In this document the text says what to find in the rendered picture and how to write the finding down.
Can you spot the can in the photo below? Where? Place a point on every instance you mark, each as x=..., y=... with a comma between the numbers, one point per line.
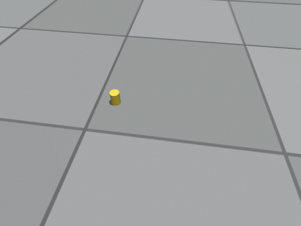
x=115, y=97

